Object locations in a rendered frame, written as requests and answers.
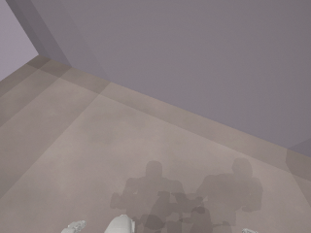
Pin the left robot hand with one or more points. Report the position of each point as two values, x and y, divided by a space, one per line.
75 227

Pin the left robot thigh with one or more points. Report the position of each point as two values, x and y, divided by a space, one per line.
121 224

